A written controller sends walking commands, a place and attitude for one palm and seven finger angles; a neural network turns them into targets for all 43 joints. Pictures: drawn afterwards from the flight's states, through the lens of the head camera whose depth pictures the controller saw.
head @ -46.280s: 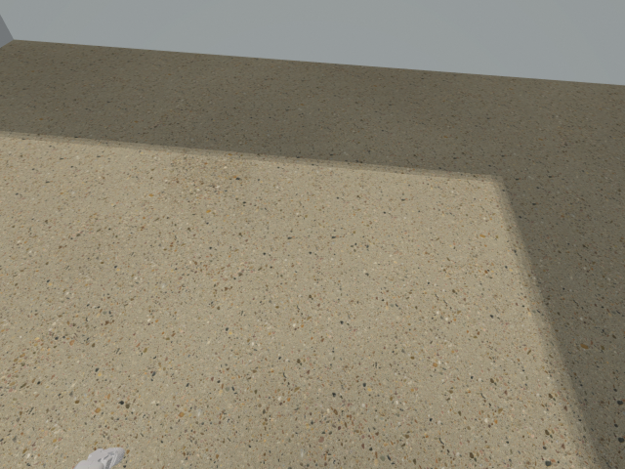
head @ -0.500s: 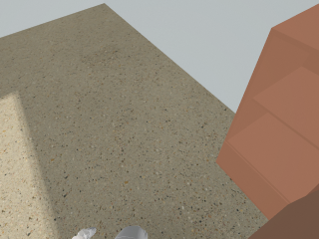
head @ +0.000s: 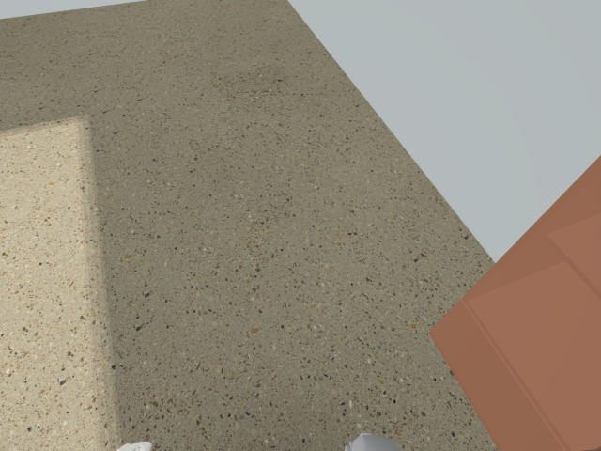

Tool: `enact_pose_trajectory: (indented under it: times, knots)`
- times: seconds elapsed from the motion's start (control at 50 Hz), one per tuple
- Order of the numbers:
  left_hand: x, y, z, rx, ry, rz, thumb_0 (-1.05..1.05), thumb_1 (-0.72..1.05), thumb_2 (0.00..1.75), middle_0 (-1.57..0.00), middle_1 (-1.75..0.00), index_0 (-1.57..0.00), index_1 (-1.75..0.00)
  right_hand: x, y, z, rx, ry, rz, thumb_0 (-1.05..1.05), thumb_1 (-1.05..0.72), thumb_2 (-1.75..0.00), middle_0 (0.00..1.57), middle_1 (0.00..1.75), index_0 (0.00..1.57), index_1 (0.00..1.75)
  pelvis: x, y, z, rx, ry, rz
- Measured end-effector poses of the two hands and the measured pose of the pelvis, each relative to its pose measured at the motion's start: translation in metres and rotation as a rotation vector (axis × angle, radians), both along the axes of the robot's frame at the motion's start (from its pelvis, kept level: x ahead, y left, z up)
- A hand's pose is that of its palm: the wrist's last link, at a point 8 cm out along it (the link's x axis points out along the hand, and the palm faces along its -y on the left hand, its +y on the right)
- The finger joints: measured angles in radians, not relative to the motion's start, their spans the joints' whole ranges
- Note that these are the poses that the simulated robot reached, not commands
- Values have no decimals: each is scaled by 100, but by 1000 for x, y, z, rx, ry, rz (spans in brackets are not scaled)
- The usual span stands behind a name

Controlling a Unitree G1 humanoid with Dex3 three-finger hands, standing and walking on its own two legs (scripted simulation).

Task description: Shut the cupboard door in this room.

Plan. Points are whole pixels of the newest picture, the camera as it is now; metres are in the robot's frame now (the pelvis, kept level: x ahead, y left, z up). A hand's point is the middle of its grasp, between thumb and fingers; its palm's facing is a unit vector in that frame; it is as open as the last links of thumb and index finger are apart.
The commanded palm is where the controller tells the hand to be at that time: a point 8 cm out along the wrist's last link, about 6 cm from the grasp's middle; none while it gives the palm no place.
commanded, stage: turn or walk to find it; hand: left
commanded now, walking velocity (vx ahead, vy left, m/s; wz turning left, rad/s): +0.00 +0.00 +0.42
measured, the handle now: out of the picture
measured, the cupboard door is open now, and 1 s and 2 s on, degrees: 82 69 64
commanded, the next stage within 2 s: none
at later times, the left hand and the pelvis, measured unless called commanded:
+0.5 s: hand out of the picture +0.02 +0.20 -0.18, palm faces +0.26 -0.93 -0.25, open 7.3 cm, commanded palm none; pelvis +0.00 -0.01 -0.01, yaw +15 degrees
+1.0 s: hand out of the picture +0.03 +0.18 -0.16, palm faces +0.43 -0.87 -0.21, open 7.4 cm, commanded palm none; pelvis +0.01 -0.02 -0.01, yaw +27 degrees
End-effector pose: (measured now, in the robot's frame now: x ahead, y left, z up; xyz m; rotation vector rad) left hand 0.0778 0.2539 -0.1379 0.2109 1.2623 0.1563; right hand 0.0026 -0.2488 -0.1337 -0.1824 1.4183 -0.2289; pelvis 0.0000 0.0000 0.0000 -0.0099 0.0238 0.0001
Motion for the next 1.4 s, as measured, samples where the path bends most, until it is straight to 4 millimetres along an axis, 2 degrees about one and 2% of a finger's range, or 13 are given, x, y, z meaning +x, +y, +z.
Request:
enact_pose_trajectory:
  times: [0.14, 0.3, 0.42, 0.54, 0.62, 0.7, 0.78, 0.9, 0.98, 1.04, 1.16, 1.3, 1.4]
  knots:
    - [27, -36, 7, 7, -134, 15, 1, 90, 89, -20, -30, -20, -30, -3, 2, -22, 95, 9, 14, 0, -91, -90, 20, 30, 18, 29, 2, -29, -9, 21, 4, 69]
    - [-7, -59, 13, -3, -109, 87, 0, 90, 89, -20, -30, -21, -30, 2, 10, -27, 172, 47, 32, 0, -91, -90, 20, 30, 18, 29, 0, -36, -4, 37, -14, 145]
    - [-45, -36, 7, 8, -69, 192, 0, 91, 89, -20, -30, -21, -30, 16, 14, -24, 141, 91, 118, 0, -91, -90, 20, 30, 18, 29, -2, -25, -5, 40, -8, 207]
    - [-98, 3, -19, 5, 22, 302, 0, 91, 89, -20, -30, -21, -30, 40, 18, -24, 53, 64, 221, 0, -91, -90, 20, 30, 19, 29, -5, 0, -20, 23, 1, 266]
    - [-118, 16, -17, 6, 99, 334, 1, 91, 89, -20, -30, -20, -30, 53, 21, -11, 12, 30, 260, 0, -91, -90, 20, 30, 20, 30, -6, 6, -12, 12, 8, 284]
    - [-115, 18, -7, 1, 76, 353, 1, 91, 89, -20, -30, -20, -30, 63, 22, -5, 3, 34, 306, 0, -91, -90, 20, 30, 20, 29, -4, 8, -4, 3, 13, 314]
    - [-98, 12, -1, 2, 20, 362, 1, 91, 89, -20, -30, -20, -30, 70, 24, -6, 13, 34, 323, 0, -91, -90, 20, 30, 19, 30, -1, 2, -1, 2, 12, 351]
    - [-69, -13, 1, 5, -88, 382, 1, 91, 89, -20, -30, -20, -30, 79, 33, -23, 99, 36, 355, 0, -92, -90, 20, 30, 19, 30, 9, -18, -9, 20, 15, 410]
    - [-71, -31, 5, 2, -122, 421, 0, 90, 89, -20, -30, -20, -30, 86, 34, -29, 120, 63, 381, 2, -96, -90, 20, 30, 20, 30, 12, -22, -9, 25, 2, 459]
    - [-85, -38, 6, -3, -102, 465, 0, 91, 89, -20, -30, -21, -30, 95, 38, -28, 131, 67, 400, 2, -96, -90, 20, 30, 20, 30, 12, -20, -6, 29, -2, 486]
    - [-124, -21, 4, 21, -54, 546, -1, 92, 89, -20, -30, -21, -30, 116, 45, -24, 99, 79, 485, 1, -94, -90, 20, 30, 20, 30, 9, -8, -6, 34, 0, 548]
    - [-187, 3, -20, 5, 52, 649, 0, 91, 89, -20, -30, -21, -30, 161, 77, -16, 39, -59, 613, 0, -92, -90, 20, 30, 20, 30, 0, 17, -18, 23, -1, 602]
    - [-196, 11, -7, 2, 60, 686, 1, 91, 89, -20, -30, -20, -30, 185, 97, 0, 26, -134, 682, 0, -92, -90, 20, 30, 20, 30, 0, 22, -6, 0, -4, 638]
